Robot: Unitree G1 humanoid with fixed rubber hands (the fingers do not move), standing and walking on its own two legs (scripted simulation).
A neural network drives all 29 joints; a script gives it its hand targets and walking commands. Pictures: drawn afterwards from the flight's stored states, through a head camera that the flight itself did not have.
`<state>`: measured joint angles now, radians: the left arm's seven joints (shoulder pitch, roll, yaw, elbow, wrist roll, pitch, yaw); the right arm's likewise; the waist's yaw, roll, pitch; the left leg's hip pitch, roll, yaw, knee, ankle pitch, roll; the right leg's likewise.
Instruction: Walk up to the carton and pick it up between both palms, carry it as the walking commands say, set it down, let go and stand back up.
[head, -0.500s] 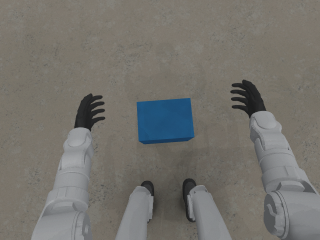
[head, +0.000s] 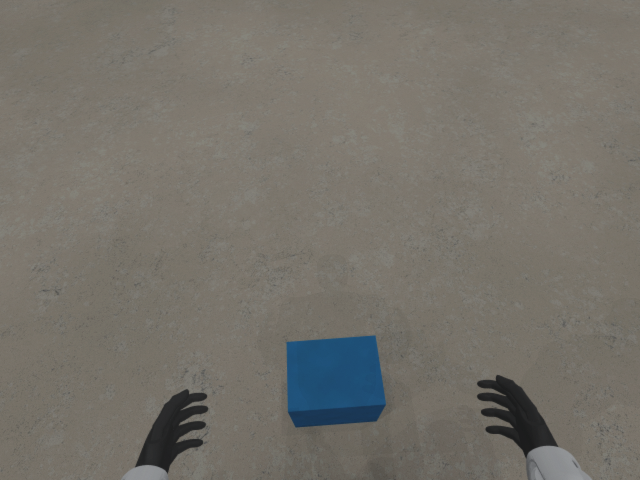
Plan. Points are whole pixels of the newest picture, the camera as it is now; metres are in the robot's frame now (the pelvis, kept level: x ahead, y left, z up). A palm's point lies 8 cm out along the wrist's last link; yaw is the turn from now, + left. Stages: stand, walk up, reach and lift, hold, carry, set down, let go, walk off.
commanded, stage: let go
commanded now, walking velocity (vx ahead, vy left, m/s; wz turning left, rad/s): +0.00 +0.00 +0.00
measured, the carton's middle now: (333, 383) +0.40 +0.01 -0.65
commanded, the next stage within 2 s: stand in 0.46 s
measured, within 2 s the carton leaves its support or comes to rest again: neither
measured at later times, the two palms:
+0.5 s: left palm (155, 475) +0.15 +0.22 -0.06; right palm (571, 475) +0.16 -0.25 -0.06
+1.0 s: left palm out of the picture +0.06 +0.26 -0.13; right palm out of the picture +0.12 -0.25 -0.12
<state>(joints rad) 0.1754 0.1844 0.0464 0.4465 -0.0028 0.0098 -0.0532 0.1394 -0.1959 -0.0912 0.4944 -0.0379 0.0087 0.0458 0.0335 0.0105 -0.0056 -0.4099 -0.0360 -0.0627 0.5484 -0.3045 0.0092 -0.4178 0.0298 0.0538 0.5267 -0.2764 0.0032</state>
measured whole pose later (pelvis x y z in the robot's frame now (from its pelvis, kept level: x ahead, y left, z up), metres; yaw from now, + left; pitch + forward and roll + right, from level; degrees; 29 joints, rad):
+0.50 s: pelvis +0.00 -0.01 +0.01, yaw +1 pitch -4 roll +0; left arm 0.20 0.19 0.06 0.47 0.04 0.12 -0.05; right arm 0.22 -0.23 -0.04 0.47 -0.03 0.11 0.05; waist -0.01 0.00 0.08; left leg -0.10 -0.03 -0.09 0.47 -0.29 -0.01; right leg -0.10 0.03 0.03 0.46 -0.28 -0.01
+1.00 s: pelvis +0.04 +0.00 +0.00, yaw +4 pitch +2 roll +0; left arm 0.32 0.25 0.02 0.93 0.03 -0.03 0.04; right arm 0.33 -0.22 -0.04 0.87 -0.02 -0.03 -0.03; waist 0.03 -0.02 -0.09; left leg -0.18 -0.06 -0.12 0.52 -0.37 0.02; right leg -0.17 0.00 -0.01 0.51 -0.37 0.00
